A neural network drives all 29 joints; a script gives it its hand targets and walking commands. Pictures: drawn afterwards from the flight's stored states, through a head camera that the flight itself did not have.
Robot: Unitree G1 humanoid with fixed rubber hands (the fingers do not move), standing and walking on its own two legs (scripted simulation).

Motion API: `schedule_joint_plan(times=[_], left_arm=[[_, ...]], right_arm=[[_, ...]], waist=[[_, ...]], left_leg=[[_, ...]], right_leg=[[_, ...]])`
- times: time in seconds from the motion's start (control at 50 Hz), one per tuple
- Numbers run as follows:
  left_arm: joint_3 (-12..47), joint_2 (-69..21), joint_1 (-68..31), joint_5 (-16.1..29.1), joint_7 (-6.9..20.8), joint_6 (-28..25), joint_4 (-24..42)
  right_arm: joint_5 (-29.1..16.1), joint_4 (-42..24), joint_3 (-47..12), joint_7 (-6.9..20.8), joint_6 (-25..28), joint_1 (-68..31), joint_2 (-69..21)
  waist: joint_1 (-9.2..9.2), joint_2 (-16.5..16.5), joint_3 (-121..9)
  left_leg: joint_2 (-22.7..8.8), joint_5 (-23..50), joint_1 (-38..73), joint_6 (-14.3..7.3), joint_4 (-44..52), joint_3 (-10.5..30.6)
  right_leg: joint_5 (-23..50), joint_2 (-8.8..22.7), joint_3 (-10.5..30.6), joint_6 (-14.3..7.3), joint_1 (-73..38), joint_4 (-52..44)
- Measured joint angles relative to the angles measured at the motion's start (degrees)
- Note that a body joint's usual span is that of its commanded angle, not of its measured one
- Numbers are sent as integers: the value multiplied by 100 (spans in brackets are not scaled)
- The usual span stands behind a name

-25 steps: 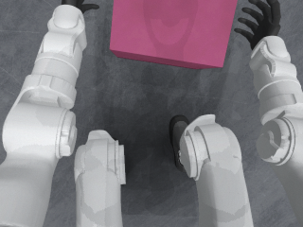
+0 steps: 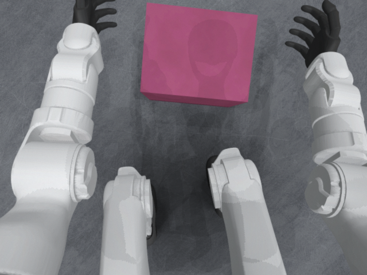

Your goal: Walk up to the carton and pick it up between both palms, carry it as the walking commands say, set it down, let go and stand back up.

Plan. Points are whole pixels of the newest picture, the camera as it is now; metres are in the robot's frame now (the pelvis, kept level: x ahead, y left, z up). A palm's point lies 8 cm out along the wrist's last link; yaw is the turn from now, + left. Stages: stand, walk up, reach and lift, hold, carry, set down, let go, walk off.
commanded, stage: set down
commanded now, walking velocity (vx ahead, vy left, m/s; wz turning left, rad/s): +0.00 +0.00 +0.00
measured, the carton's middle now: (194, 64) +0.53 -0.11 -0.34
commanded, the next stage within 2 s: let go in 0.88 s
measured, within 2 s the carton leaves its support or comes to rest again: neither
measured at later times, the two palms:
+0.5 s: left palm out of the picture +0.58 +0.10 +0.02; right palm out of the picture +0.47 -0.31 +0.03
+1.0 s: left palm out of the picture +0.57 +0.11 +0.13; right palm out of the picture +0.47 -0.31 +0.14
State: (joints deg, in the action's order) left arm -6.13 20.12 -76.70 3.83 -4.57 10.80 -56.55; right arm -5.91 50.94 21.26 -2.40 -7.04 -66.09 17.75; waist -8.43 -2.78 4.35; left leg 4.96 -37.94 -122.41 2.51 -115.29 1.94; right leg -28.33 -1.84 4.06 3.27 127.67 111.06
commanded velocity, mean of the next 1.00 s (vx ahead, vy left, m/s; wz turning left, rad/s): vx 0.00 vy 0.00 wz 0.00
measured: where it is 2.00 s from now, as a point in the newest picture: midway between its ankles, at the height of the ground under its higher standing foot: (184, 210)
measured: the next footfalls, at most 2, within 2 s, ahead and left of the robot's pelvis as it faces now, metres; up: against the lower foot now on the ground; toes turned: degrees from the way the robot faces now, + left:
none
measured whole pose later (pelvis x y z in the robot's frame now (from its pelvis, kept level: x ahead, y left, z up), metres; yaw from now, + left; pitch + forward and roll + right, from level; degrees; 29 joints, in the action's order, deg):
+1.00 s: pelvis +0.04 -0.02 +0.23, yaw +0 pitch +46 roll +1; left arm -14.6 16.3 -61.9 -6.2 1.3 10.2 -53.8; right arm 2.3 45.4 25.5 1.8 -8.3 -51.7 11.4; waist -8.2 -1.8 -7.7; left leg 2.1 -21.7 -84.4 3.2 -60.1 5.4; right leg -15.2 -0.9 1.3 0.1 88.1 57.5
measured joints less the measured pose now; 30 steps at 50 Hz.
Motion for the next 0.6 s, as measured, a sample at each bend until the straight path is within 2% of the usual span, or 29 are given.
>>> schedule_joint_plan(times=[0.16,0.32,0.42,0.6], left_arm=[[-232,-114,390,-260,28,19,50],[-176,-112,797,-346,106,115,524],[-228,-166,909,-431,143,212,607],[-443,-232,1055,-469,283,209,388]], right_arm=[[80,-232,3,116,-117,245,-70],[137,-394,146,224,-185,588,-244],[108,-599,199,272,-261,843,-272],[130,-804,144,321,-338,1060,-224]], waist=[[-11,92,-645],[-73,109,-946],[-82,32,-1108],[36,-42,-1324]], left_leg=[[-40,111,314,-8,722,39],[-38,314,796,-4,1550,109],[-70,451,1168,-17,2092,129],[-169,789,2055,-41,3222,55]], right_leg=[[57,24,-36,-53,-335,-688],[171,89,-94,-109,-867,-1486],[284,94,-108,-122,-1258,-2023],[595,52,-20,-136,-2105,-3080]])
